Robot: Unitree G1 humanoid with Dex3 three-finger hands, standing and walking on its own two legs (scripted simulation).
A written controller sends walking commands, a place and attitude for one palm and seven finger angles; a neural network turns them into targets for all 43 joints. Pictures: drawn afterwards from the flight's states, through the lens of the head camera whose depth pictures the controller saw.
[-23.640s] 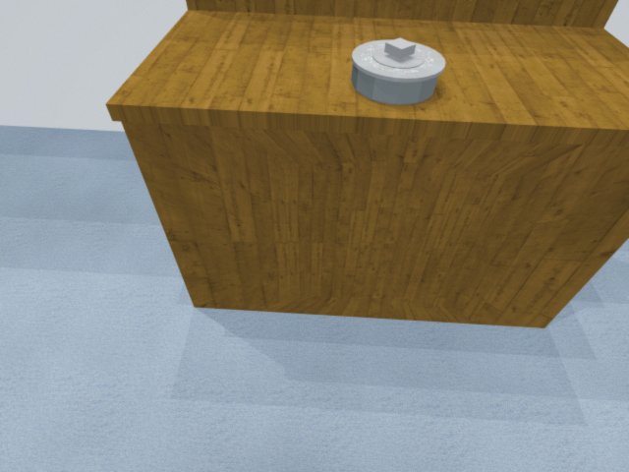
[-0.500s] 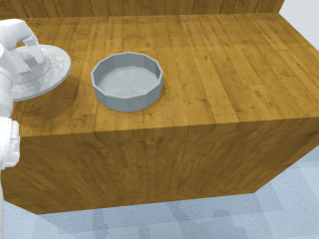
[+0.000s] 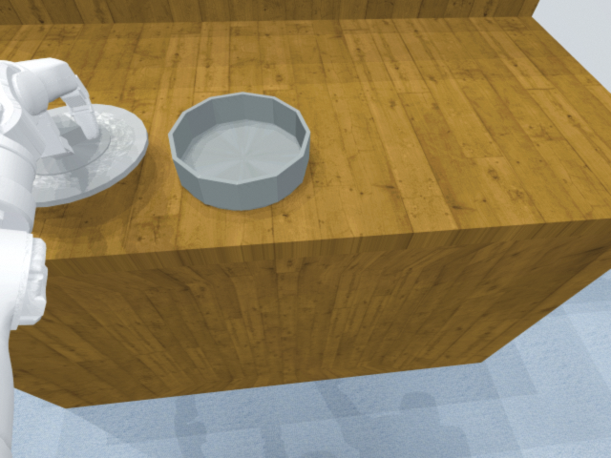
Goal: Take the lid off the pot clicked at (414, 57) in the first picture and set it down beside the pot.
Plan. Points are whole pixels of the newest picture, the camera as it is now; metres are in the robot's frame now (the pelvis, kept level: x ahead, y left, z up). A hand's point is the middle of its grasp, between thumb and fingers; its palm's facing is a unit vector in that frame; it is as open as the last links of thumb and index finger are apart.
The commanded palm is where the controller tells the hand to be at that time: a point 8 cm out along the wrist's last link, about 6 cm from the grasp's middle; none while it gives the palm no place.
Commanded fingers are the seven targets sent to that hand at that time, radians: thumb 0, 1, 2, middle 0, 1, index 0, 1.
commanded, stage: lower the lid onto the table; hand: left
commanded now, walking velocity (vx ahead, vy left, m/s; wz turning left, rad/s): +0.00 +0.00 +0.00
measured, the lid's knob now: (57, 133) +0.50 +0.30 +0.15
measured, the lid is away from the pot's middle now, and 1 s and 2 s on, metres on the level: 0.23 0.24 0.25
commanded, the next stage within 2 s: open the fingers wide in 0.64 s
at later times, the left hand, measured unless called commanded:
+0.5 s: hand (55, 156) +0.47 +0.29 +0.14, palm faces -0.42 -0.16 -0.89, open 6.8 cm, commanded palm +0.48 +0.30 +0.20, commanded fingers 0.00 0.57 1.05 -0.73 -1.02 -0.84 -1.06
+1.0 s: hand (57, 161) +0.47 +0.30 +0.13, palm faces -0.36 -0.08 -0.93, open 6.8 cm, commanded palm +0.49 +0.29 +0.19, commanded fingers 0.00 0.34 0.97 -0.63 -0.91 -0.70 -0.94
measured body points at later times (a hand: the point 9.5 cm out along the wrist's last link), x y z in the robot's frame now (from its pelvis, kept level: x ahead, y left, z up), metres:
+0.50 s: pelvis +0.00 +0.00 +0.00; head +0.06 +0.01 +0.44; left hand +0.49 +0.30 +0.19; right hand +0.04 -0.29 -0.12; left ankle -0.01 +0.06 -0.74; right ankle -0.01 -0.13 -0.74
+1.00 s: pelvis -0.01 +0.00 -0.01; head +0.06 +0.02 +0.43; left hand +0.48 +0.30 +0.18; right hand +0.01 -0.27 -0.13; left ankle -0.01 +0.06 -0.74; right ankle -0.01 -0.13 -0.74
